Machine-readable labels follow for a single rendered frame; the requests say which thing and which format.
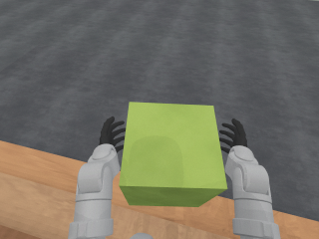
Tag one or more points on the right robot forearm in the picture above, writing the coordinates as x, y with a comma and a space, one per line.
253, 213

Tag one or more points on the carton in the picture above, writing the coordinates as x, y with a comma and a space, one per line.
172, 155

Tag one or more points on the right robot hand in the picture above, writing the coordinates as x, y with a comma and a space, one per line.
239, 136

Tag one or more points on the left robot hand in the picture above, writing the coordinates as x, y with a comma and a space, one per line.
107, 133

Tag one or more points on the left robot forearm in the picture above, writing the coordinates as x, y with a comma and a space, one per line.
94, 192

